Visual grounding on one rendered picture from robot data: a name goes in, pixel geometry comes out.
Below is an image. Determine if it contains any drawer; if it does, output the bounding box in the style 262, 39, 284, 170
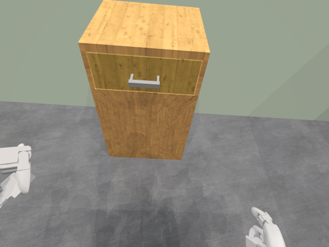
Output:
87, 52, 202, 95

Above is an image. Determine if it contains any left robot hand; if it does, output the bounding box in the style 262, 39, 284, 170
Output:
0, 144, 35, 209

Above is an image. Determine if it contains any cabinet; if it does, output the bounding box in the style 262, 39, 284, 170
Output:
78, 0, 210, 160

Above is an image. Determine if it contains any handle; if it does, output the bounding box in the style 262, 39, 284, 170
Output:
128, 74, 160, 89

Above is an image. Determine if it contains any right robot hand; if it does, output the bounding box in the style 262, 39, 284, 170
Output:
246, 207, 286, 247

